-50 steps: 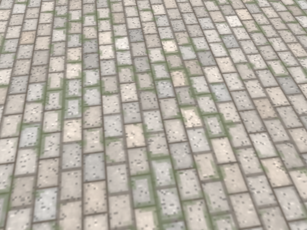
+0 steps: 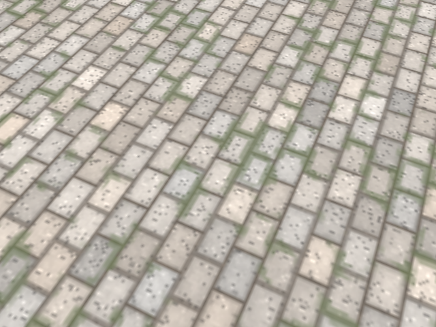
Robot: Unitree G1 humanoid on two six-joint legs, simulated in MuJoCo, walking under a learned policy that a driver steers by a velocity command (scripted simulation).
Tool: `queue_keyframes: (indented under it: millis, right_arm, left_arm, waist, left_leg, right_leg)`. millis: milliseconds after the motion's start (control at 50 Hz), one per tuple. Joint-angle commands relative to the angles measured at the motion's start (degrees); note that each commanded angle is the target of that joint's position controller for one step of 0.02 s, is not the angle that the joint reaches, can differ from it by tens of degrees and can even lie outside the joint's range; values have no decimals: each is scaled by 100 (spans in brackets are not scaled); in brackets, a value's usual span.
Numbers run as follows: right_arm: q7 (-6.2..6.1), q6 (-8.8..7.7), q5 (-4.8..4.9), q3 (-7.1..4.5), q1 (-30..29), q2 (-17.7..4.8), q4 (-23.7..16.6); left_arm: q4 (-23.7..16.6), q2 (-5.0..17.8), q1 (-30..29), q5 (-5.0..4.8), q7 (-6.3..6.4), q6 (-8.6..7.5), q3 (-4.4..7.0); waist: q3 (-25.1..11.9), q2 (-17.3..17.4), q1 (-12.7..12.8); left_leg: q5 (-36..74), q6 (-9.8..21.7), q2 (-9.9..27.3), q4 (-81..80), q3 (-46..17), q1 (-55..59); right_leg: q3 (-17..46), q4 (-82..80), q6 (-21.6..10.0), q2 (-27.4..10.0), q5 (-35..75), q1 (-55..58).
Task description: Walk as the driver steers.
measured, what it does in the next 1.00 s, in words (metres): walks ahead, turning left: right foot, then left foot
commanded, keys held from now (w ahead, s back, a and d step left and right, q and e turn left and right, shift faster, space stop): q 0.32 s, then w+q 0.42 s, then w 0.26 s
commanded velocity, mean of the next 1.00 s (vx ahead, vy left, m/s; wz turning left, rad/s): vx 0.23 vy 0.00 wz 0.53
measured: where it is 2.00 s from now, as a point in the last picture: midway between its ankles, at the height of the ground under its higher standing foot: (82, 260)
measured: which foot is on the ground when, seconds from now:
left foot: down 0.00-0.06, up 0.08-0.46, down 0.48-0.98, up 1.00-1.00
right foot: up 0.00-0.04, down 0.06-0.48, up 0.50-0.94, down 0.96-1.00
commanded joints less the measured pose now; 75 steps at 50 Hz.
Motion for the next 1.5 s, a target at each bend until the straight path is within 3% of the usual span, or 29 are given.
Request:
queue_keyframes:
  millis: [20, 60, 80, 100, 120, 180, 320, 380, 460, 480, 500, 520, 560, 580, 620, 800, 900, 940, 960, 980, 1000, 1020, 1080, 1260, 1380, 1420, 1460, 1480, 1500]
  right_arm:
    - [-15, -15, 53, -248, -260, -935, -439]
    - [-50, 13, 71, -168, -137, -670, -468]
    - [-43, -18, 66, -111, 68, -412, -576]
    - [-37, -85, -15, -252, 74, -893, -568]
    - [-13, -80, 24, -368, 218, -1167, -434]
    - [-25, 67, 42, -334, 382, -829, -210]
    - [105, 62, 60, -112, -264, -393, -658]
    - [181, 85, 95, -109, -194, -458, -680]
    - [257, 16, 110, -179, 680, -489, -283]
    - [216, -17, 148, -278, 1325, -656, -17]
    - [131, -79, 147, -414, 1957, -1226, 56]
    - [221, -302, 14, -404, 1768, -1577, -186]
    - [244, -541, 11, -182, 1336, -862, -177]
    - [212, -563, 40, -128, 1154, -736, -218]
    - [119, -550, 8, -79, 1042, -694, -241]
    - [-43, -555, 82, -124, 1675, -806, 204]
    - [-40, -495, 86, -151, 1713, -850, 428]
    - [-34, -456, 49, -117, 1601, -792, 424]
    - [-34, -442, -9, -36, 1549, -633, 351]
    - [-19, -490, 25, 111, 2220, -139, 263]
    - [-19, -577, 117, 149, 2232, -181, 315]
    - [18, -625, 242, 23, 1646, -657, 241]
    - [69, -689, 43, 20, 790, -598, 75]
    - [174, -721, -14, 241, -144, -36, -112]
    - [374, -722, 98, 213, -900, -149, -410]
    - [415, -704, 59, 134, -687, -300, -434]
    - [373, -661, 52, -131, 661, -733, -100]
    - [294, -603, 55, -288, 1615, -1216, 42]
    - [333, -633, 98, -337, 1589, -1636, 65]
  left_arm:
    - [-316, 554, 255, -15, -71, -148, 162]
    - [-231, 921, 678, 81, -59, -163, 279]
    - [-270, 1443, 510, 184, -7, -96, 375]
    - [-379, 1211, 447, 329, -12, -124, 320]
    - [-516, 906, 100, 289, 26, -146, 221]
    - [-587, 597, -225, 67, 120, -112, 121]
    - [-538, 995, 293, 87, 158, 47, 264]
    - [-522, 1162, 393, -24, 58, 33, 334]
    - [-429, 1008, 267, -179, -45, -66, 289]
    - [-384, 657, 336, -116, -79, -92, 190]
    - [-597, 177, 70, 112, -138, -141, 27]
    - [-1004, 353, -386, 45, -123, -283, 76]
    - [-984, 907, -508, -164, -200, -478, 222]
    - [-810, 894, -344, -57, -199, -525, 234]
    - [-729, 830, -294, 72, -216, -591, 238]
    - [-907, 347, -1179, -32, -358, -645, -4]
    - [-927, 594, -975, -47, -416, -727, 56]
    - [-715, 872, -58, -18, -332, -729, 210]
    - [-566, 1072, 881, 39, -292, -720, 274]
    - [-403, 1551, 1784, 144, -268, -691, 399]
    - [-224, 1158, 1980, 32, -347, -698, 285]
    - [-241, 844, 1561, -60, -319, -672, 181]
    - [-319, 473, 806, 93, -237, -603, 33]
    - [-75, 812, 1051, -58, -144, -632, 77]
    - [229, 977, 1607, -83, -121, -468, 121]
    - [224, 1080, 1535, -77, -84, -383, 154]
    - [132, 1041, 1427, -28, -2, -278, 122]
    - [-63, 801, 1521, 137, 58, -298, -1]
    - [-248, 106, 2134, 182, -45, -449, -237]
  waist:
    - [-857, 966, 195]
    - [-948, 377, 271]
    - [-709, -1282, -58]
    - [-679, -1477, 88]
    - [-569, -1016, -41]
    - [-298, -780, -53]
    - [-574, -1042, 414]
    - [-570, -1089, 458]
    - [-461, -788, -55]
    - [-628, -234, -262]
    - [-634, 1410, -434]
    - [-465, 1640, -430]
    - [132, 1019, -253]
    - [165, 760, -138]
    - [105, 728, -26]
    - [236, 671, -377]
    - [269, 876, -227]
    - [-402, 888, 275]
    - [-1207, 746, 710]
    - [-2336, -720, 646]
    - [-2509, -1616, 643]
    - [-1441, -1072, 661]
    - [-255, -355, 245]
    - [91, -318, 347]
    - [199, -284, 581]
    - [-12, -385, 372]
    - [-867, -326, -353]
    - [-1594, 376, -658]
    - [-2183, 1744, -83]
  left_leg:
    - [926, 931, 1274, -519, -1814, 786]
    - [-175, 415, 756, 254, -1416, 40]
    - [-1975, 34, -235, 1433, -193, -1188]
    - [-2673, -237, -81, 2850, -15, -1379]
    - [-2294, -322, 102, 3542, -122, -1325]
    - [-1446, -598, 213, 4197, 104, -1599]
    - [-1331, -750, 656, 2283, 784, -1058]
    - [-1285, -518, 626, 1527, 1151, -398]
    - [-703, 54, 366, -66, 1503, 1197]
    - [-848, 265, 406, -321, 1171, 2174]
    - [-721, 802, 1808, -781, -1018, 3040]
    - [-2070, 1863, 2626, -1575, -3377, 2729]
    - [-2286, 1604, 2345, -1856, -2554, 2379]
    - [-1812, 1396, 2072, -1803, -2061, 2257]
    - [-680, 1193, 1716, -1862, -1452, 2076]
    - [393, 956, 1430, -1764, -685, 1523]
    - [1463, 803, 1745, -1335, -863, 2065]
    - [3512, 610, 1422, -143, -548, 2102]
    - [3278, 425, 1164, 1129, -377, 1381]
    - [999, -34, 331, 3460, -34, -693]
    - [-2193, -103, -90, 4488, -357, -1609]
    - [-1961, -62, 277, 4890, -376, -2155]
    - [-921, 35, 1011, 4038, 134, -1760]
    - [1126, -265, 1083, 1242, 687, -1430]
    - [1134, 55, 834, 322, 737, -1497]
    - [587, 253, 597, 260, 942, -1107]
    - [578, 553, 179, 52, 1205, 780]
    - [814, 925, 1122, 213, -215, 2549]
    - [-651, 1950, 2291, -530, -3308, 4253]
  right_leg:
    - [-107, -1047, -145, 101, 376, 509]
    - [458, -2057, -531, -774, 1211, 1633]
    - [1835, -2322, -1287, -1968, 2077, 1925]
    - [2516, -2459, -2028, -2634, 2443, 1452]
    - [1990, -2389, -1966, -2386, 2416, 1301]
    - [725, -2230, -1470, -1625, 2273, 1431]
    - [-41, -2192, -1652, -1794, 2794, 2104]
    - [-142, -2493, -1572, -1865, 960, 1691]
    - [-532, -1973, -1172, -1734, -390, 797]
    - [-971, -968, -889, -1439, -654, 145]
    - [-1514, 1505, -367, -772, -1554, -1435]
    - [-563, 2423, -276, -94, -1733, -2886]
    - [-111, 2498, -497, -562, -558, -3053]
    - [-122, 2274, -479, -671, -56, -2833]
    - [-183, 1720, -346, -610, 731, -2365]
    - [-333, -732, -79, -174, 2390, -1234]
    - [-413, -1146, -454, -144, 1854, -772]
    - [-731, -1339, -772, 119, 1710, 584]
    - [-301, -1063, -1099, -352, 1746, 2193]
    - [2223, -1177, -2014, -1822, 630, 4520]
    - [4069, -2290, -2228, -2328, -350, 4754]
    - [3450, -2472, -1989, -2208, -935, 3952]
    - [1713, -2837, -1704, -1567, 336, 1852]
    - [-33, -3411, -1622, -1083, 2010, 1270]
    - [-407, -3120, -1359, -1558, 2394, 2462]
    - [-607, -2521, -1213, -1602, 3848, 2816]
    - [-1093, -603, -906, -1280, 5304, 2465]
    - [-1254, 1267, -675, -1029, 3681, 1106]
    - [-750, 3068, -365, 157, -952, -1266]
